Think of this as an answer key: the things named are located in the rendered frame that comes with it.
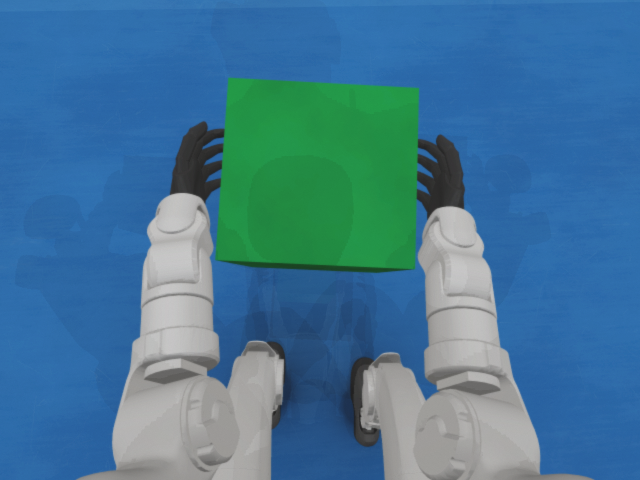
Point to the robot right shin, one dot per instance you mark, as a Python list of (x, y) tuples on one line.
[(390, 357)]

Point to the left robot hand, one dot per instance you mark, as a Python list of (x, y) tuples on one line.
[(190, 174)]

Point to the left robot upper arm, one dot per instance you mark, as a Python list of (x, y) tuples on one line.
[(183, 430)]

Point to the carton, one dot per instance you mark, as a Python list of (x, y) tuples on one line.
[(319, 176)]

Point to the right robot hand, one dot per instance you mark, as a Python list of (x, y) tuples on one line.
[(446, 188)]

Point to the robot right forearm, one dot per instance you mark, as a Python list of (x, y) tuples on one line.
[(464, 350)]

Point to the robot left thigh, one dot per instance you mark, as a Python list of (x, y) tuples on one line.
[(256, 388)]

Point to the right robot upper arm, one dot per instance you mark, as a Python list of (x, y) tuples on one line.
[(464, 436)]

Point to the robot left forearm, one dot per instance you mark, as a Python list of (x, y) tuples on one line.
[(176, 340)]

